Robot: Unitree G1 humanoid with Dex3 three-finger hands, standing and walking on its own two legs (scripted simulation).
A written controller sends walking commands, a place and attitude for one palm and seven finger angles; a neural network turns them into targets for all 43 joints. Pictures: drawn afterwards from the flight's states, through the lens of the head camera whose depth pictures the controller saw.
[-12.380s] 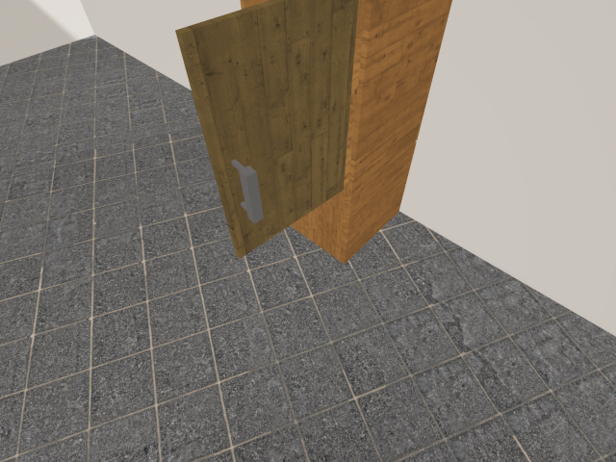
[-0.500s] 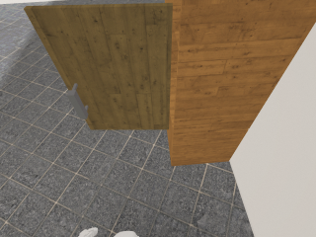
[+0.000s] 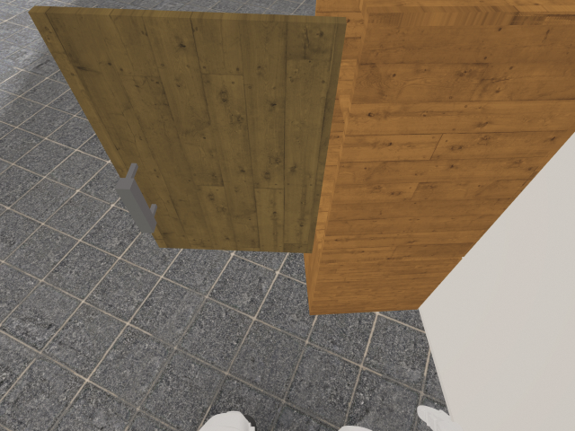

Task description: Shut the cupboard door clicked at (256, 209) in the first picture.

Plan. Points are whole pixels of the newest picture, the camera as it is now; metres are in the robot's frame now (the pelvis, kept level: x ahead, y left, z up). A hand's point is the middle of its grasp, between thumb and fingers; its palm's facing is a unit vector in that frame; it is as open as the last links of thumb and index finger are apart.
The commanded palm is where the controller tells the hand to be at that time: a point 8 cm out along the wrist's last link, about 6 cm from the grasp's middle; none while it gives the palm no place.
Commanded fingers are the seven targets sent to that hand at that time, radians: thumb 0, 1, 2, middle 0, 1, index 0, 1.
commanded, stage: come to a stop and stand still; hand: left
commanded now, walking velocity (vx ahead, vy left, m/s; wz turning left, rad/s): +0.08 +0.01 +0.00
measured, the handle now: (141, 198) +0.51 +0.35 -0.09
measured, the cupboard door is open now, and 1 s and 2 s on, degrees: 85 85 85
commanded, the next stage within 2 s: look again from close up in 0.50 s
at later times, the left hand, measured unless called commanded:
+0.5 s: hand out of the picture +0.05 +0.16 -0.17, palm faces +0.04 -0.98 -0.21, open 7.4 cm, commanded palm none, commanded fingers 0.00 0.90 0.90 -0.20 -0.30 -0.20 -0.30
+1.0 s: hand out of the picture +0.01 +0.19 -0.16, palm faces +0.00 -0.97 -0.26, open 7.4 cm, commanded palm none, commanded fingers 0.00 0.90 0.90 -0.20 -0.30 -0.20 -0.30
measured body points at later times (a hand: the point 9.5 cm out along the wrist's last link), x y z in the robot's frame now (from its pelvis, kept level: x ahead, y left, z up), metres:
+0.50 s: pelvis +0.00 -0.03 +0.01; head +0.03 -0.02 +0.46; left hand +0.04 +0.21 -0.15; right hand +0.01 -0.27 -0.15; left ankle -0.02 +0.09 -0.73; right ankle -0.03 -0.13 -0.73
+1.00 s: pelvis -0.01 -0.01 +0.01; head +0.00 -0.02 +0.46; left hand +0.01 +0.24 -0.14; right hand +0.03 -0.24 -0.15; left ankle -0.02 +0.09 -0.73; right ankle -0.03 -0.13 -0.73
